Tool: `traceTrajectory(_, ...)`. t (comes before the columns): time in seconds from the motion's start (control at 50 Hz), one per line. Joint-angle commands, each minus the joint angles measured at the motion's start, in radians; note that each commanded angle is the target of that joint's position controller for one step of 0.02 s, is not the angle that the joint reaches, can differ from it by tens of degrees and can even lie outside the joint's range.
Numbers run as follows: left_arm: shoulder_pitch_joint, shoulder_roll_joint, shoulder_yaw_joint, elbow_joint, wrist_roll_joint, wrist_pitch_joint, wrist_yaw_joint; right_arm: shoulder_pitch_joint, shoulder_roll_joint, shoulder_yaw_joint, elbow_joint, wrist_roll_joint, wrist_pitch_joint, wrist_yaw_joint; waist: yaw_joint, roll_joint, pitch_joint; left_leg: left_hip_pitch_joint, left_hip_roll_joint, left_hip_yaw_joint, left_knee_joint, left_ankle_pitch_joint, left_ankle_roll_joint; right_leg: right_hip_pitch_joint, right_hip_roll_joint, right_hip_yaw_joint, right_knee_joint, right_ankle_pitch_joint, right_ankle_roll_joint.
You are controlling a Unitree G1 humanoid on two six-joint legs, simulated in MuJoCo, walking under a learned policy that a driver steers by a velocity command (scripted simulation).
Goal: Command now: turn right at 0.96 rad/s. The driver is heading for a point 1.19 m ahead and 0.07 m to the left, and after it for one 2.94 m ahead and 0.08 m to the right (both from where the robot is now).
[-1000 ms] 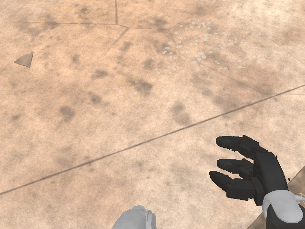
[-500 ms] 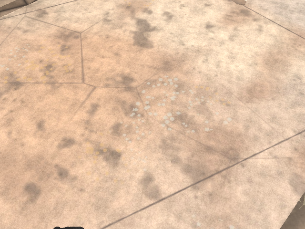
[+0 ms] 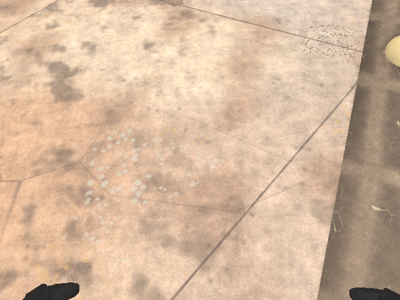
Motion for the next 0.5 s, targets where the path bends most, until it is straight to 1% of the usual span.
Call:
traceTrajectory(0.02, -0.025, 0.149, 0.056, -0.074, -0.009, 0.001, -0.007, -0.028, -0.078, -0.029, -0.068, 0.009, -0.032, 0.005, 0.004, -0.225, -0.158, 0.108, -0.01, 0.01, -0.167, -0.009, 0.013, 0.168, -0.218, 0.296, -0.111, -0.064, -0.106)
traceTrajectory(0.04, -0.042, 0.146, 0.058, -0.075, -0.013, 0.006, -0.011, 0.0, -0.095, -0.038, -0.057, 0.015, -0.034, 0.011, -0.01, -0.228, -0.157, 0.174, 0.003, 0.007, -0.261, 0.028, 0.01, 0.164, -0.2, 0.304, -0.084, -0.061, -0.094)
traceTrajectory(0.06, -0.051, 0.139, 0.058, -0.074, -0.02, 0.011, -0.015, 0.039, -0.105, -0.047, -0.039, 0.017, -0.036, 0.015, -0.03, -0.193, -0.161, 0.267, 0.033, 0.016, -0.369, 0.12, 0.02, 0.125, -0.163, 0.279, -0.028, -0.12, -0.071)
traceTrajectory(0.08, 0.005, 0.096, 0.047, -0.063, -0.021, 0.014, -0.023, 0.045, -0.131, -0.056, -0.037, 0.002, -0.028, 0.017, -0.002, -0.062, -0.205, 0.417, 0.164, -0.056, -0.378, 0.188, 0.071, 0.019, -0.097, 0.192, 0.128, -0.385, -0.036)
traceTrajectory(0.1, 0.056, 0.059, 0.033, -0.058, -0.02, 0.01, -0.031, 0.002, -0.179, -0.06, -0.071, -0.022, -0.01, 0.007, 0.039, 0.154, -0.189, 0.481, 0.354, -0.238, -0.393, 0.361, 0.179, -0.151, 0.032, -0.036, 0.371, -0.528, 0.007)
traceTrajectory(0.12, 0.052, 0.145, 0.055, -0.08, -0.015, -0.005, -0.041, 0.008, -0.162, -0.061, -0.077, -0.059, -0.011, 0.004, 0.051, 0.289, -0.18, 0.38, 0.471, -0.407, -0.463, 0.315, 0.286, -0.235, -0.004, -0.134, 0.573, -0.488, 0.056)
traceTrajectory(0.14, 0.051, 0.206, 0.07, -0.047, -0.015, -0.011, -0.043, -0.029, -0.104, -0.047, -0.105, -0.05, -0.014, -0.007, 0.04, 0.23, -0.132, 0.353, 0.443, -0.33, -0.469, 0.188, 0.287, -0.266, -0.082, -0.17, 0.685, -0.401, 0.084)
traceTrajectory(0.16, 0.06, 0.2, 0.068, -0.019, -0.014, -0.006, -0.041, -0.045, -0.07, -0.034, -0.116, -0.035, -0.009, -0.021, 0.028, 0.171, -0.098, 0.328, 0.371, -0.215, -0.454, 0.102, 0.247, -0.283, -0.105, -0.193, 0.762, -0.318, 0.094)
traceTrajectory(0.18, 0.071, 0.17, 0.058, -0.003, -0.007, 0.003, -0.037, -0.051, -0.066, -0.026, -0.13, -0.024, 0.0, -0.036, 0.027, 0.124, -0.081, 0.318, 0.325, -0.141, -0.444, 0.106, 0.221, -0.304, -0.108, -0.22, 0.839, -0.273, 0.098)
traceTrajectory(0.2, 0.06, 0.147, 0.048, -0.005, -0.003, 0.003, -0.037, -0.036, -0.071, -0.021, -0.13, -0.023, 0.006, -0.048, 0.006, 0.101, -0.057, 0.322, 0.319, -0.087, -0.442, 0.181, 0.233, -0.339, -0.116, -0.255, 0.907, -0.249, 0.104)
traceTrajectory(0.22, 0.04, 0.138, 0.041, -0.011, -0.004, 0.003, -0.034, -0.007, -0.077, -0.017, -0.127, -0.03, 0.009, -0.054, -0.007, 0.082, -0.056, 0.337, 0.31, -0.036, -0.438, 0.24, 0.236, -0.356, -0.134, -0.289, 0.932, -0.221, 0.11)
traceTrajectory(0.24, 0.011, 0.124, 0.031, -0.02, -0.004, 0.003, -0.03, 0.026, -0.08, -0.016, -0.119, -0.034, 0.013, -0.053, -0.024, 0.08, -0.063, 0.365, 0.298, -0.01, -0.43, 0.276, 0.243, -0.364, -0.148, -0.31, 0.903, -0.202, 0.118)
traceTrajectory(0.28, -0.033, 0.094, 0.015, -0.034, -0.007, 0.002, -0.021, 0.09, -0.081, -0.013, -0.105, -0.032, 0.024, -0.049, -0.058, 0.092, -0.082, 0.442, 0.303, 0.007, -0.416, 0.323, 0.265, -0.378, -0.152, -0.319, 0.805, -0.2, 0.135)
traceTrajectory(0.3, -0.043, 0.078, 0.007, -0.037, -0.006, 0.002, -0.02, 0.106, -0.09, -0.015, -0.1, -0.03, 0.03, -0.045, -0.063, 0.103, -0.089, 0.467, 0.31, 0.008, -0.41, 0.346, 0.276, -0.372, -0.151, -0.32, 0.75, -0.218, 0.14)
traceTrajectory(0.32, -0.042, 0.07, 0.002, -0.038, -0.002, 0.0, -0.022, 0.108, -0.102, -0.02, -0.1, -0.028, 0.033, -0.042, -0.066, 0.116, -0.103, 0.487, 0.323, 0.015, -0.407, 0.359, 0.286, -0.354, -0.157, -0.324, 0.69, -0.234, 0.143)
traceTrajectory(0.38, -0.032, 0.038, -0.017, -0.027, 0.013, -0.005, -0.028, 0.086, -0.123, -0.028, -0.094, -0.017, 0.04, -0.031, -0.055, 0.146, -0.132, 0.435, 0.334, 0.054, -0.39, 0.353, 0.295, -0.202, -0.167, -0.362, 0.507, -0.278, 0.124)
traceTrajectory(0.4, -0.01, 0.04, -0.02, -0.012, 0.012, -0.008, -0.036, 0.123, -0.143, -0.036, -0.083, -0.011, 0.036, -0.024, -0.068, 0.154, -0.16, 0.408, 0.338, 0.046, -0.438, 0.113, 0.299, -0.14, -0.163, -0.391, 0.452, -0.302, 0.109)
traceTrajectory(0.42, 0.017, 0.05, -0.016, 0.002, 0.005, -0.011, -0.046, 0.145, -0.169, -0.045, -0.072, 0.002, 0.028, -0.015, -0.067, 0.185, -0.157, 0.357, 0.353, 0.012, -0.492, -0.124, 0.299, -0.076, -0.16, -0.415, 0.407, -0.347, 0.088)
traceTrajectory(0.44, 0.045, 0.067, -0.011, 0.017, -0.002, -0.016, -0.055, 0.145, -0.186, -0.048, -0.064, 0.017, 0.019, -0.007, -0.055, 0.21, -0.139, 0.293, 0.371, -0.021, -0.532, -0.293, 0.292, -0.006, -0.158, -0.43, 0.358, -0.376, 0.06)
traceTrajectory(0.46, 0.07, 0.082, -0.007, 0.037, -0.005, -0.024, -0.061, 0.142, -0.19, -0.049, -0.055, 0.031, 0.009, 0.0, -0.041, 0.21, -0.109, 0.227, 0.382, -0.039, -0.559, -0.393, 0.283, 0.067, -0.153, -0.44, 0.289, -0.381, 0.025)
traceTrajectory(0.48, 0.095, 0.082, -0.006, 0.062, -0.007, -0.034, -0.064, 0.141, -0.189, -0.048, -0.043, 0.041, 0.0, 0.007, -0.024, 0.19, -0.071, 0.168, 0.382, -0.037, -0.568, -0.438, 0.272, 0.141, -0.148, -0.453, 0.194, -0.351, -0.012)
traceTrajectory(0.5, 0.132, 0.067, -0.008, 0.094, -0.007, -0.047, -0.067, 0.128, -0.185, -0.046, -0.031, 0.048, -0.006, 0.012, 0.004, 0.154, -0.029, 0.106, 0.368, -0.014, -0.548, -0.458, 0.258, 0.227, -0.144, -0.474, 0.064, -0.276, -0.051)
